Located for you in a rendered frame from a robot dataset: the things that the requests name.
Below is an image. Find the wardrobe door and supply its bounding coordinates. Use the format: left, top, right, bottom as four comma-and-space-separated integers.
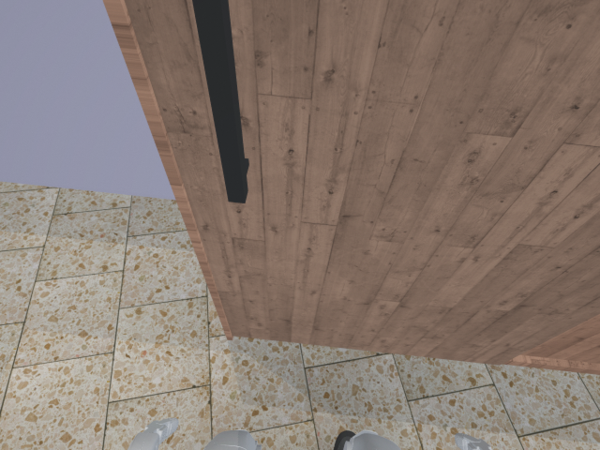
125, 0, 600, 366
521, 314, 600, 364

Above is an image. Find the robot left hand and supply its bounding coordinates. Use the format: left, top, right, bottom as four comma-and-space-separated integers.
127, 418, 179, 450

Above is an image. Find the handle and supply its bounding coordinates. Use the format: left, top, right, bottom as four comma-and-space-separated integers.
192, 0, 249, 203

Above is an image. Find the right robot foot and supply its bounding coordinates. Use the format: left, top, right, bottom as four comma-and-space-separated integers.
334, 430, 355, 450

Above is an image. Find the left robot thigh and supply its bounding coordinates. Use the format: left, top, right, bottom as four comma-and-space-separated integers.
203, 430, 262, 450

